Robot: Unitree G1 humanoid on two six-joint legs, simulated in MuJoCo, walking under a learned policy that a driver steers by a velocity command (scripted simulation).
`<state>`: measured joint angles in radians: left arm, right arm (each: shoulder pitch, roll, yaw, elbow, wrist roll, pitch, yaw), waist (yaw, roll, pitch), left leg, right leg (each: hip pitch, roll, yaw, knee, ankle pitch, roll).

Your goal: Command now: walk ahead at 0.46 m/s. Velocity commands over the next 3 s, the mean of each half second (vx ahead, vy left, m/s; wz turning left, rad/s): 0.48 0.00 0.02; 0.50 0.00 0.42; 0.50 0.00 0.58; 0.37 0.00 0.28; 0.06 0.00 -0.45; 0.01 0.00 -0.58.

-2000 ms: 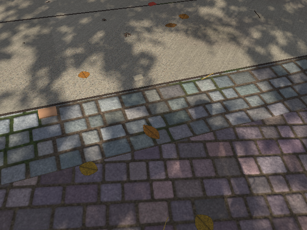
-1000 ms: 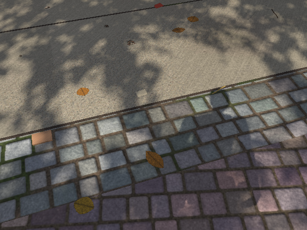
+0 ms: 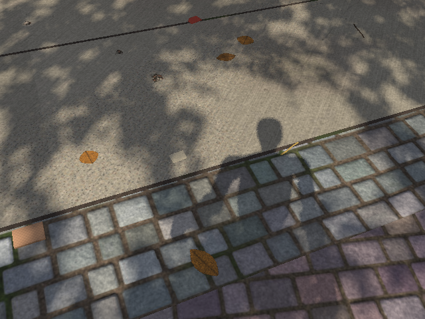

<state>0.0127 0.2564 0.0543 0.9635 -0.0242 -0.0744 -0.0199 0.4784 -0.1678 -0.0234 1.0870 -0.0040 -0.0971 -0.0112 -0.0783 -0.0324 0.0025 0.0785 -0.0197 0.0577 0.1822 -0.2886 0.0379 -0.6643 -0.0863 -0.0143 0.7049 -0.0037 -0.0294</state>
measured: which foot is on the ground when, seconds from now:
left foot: down 0.00-0.18, up 0.20-0.68, down 0.70-1.00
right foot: up 0.00-0.14, down 0.16-0.70, up 0.72-1.00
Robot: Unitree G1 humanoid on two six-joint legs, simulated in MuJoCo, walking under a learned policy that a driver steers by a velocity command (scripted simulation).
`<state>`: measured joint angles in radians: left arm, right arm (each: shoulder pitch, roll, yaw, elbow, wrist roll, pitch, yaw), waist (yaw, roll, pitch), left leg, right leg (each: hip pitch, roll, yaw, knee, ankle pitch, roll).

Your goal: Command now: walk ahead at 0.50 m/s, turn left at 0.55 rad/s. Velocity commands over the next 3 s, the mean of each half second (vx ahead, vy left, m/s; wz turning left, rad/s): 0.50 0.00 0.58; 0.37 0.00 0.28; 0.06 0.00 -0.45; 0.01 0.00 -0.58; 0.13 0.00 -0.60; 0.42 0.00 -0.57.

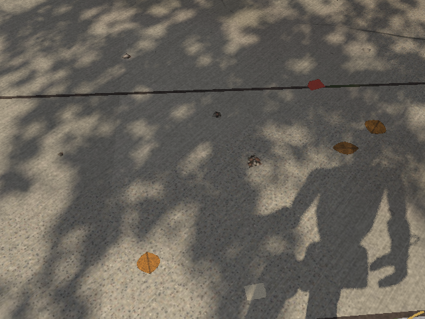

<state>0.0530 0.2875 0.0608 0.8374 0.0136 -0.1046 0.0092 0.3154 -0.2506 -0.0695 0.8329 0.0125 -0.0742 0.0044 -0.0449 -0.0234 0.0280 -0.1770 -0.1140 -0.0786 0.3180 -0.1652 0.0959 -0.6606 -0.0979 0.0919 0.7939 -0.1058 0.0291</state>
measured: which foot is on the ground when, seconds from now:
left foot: down 0.00-0.22, up 0.24-0.72, down 0.74-1.00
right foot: up 0.00-0.18, down 0.20-0.72, up 0.74-1.00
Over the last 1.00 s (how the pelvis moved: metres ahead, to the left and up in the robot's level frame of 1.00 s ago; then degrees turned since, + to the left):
0.59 0.05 0.00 16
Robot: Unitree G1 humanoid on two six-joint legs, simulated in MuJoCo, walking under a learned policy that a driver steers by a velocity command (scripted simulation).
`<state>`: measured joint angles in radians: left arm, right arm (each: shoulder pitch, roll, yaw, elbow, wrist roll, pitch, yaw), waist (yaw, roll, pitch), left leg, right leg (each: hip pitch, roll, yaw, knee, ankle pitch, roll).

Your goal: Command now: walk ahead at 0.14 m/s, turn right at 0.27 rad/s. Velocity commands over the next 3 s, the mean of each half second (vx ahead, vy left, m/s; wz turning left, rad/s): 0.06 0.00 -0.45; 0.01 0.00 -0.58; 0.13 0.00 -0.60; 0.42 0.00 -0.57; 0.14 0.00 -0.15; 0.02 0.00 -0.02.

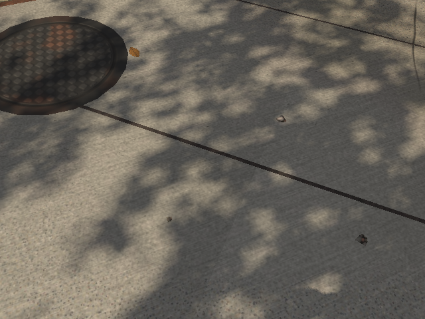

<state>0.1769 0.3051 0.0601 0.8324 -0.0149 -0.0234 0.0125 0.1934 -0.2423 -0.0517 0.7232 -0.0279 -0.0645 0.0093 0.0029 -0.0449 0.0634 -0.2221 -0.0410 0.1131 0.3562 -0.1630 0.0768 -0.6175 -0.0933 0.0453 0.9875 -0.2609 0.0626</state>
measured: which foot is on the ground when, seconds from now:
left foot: down 0.00-0.26, up 0.28-0.68, down 0.70-1.00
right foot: up 0.00-0.22, down 0.24-0.70, up 0.72-1.00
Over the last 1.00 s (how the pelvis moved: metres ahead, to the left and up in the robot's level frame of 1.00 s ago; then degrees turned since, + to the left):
0.48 0.10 0.00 24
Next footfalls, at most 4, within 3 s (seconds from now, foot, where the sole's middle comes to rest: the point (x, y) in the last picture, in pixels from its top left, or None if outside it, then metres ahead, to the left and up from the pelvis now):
0.24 right None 0.15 -0.14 -0.78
0.70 left None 0.21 0.08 -0.78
1.12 right None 0.06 -0.14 -0.78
1.56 left None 0.29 -0.06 -0.78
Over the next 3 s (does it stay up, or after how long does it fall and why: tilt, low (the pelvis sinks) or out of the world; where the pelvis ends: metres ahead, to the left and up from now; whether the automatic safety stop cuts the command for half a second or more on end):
stays up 0.30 -0.42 -0.01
